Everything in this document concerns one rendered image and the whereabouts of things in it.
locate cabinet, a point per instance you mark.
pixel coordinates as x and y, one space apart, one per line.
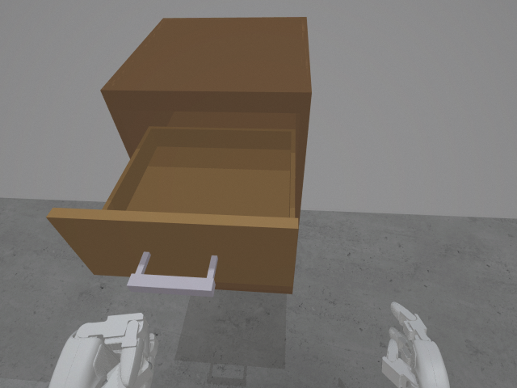
243 73

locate right robot hand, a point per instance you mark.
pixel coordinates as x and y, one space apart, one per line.
421 364

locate handle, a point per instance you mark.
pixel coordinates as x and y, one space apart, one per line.
179 285

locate drawer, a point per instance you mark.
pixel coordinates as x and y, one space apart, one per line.
189 193

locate left robot hand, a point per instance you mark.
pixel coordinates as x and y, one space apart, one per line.
117 350

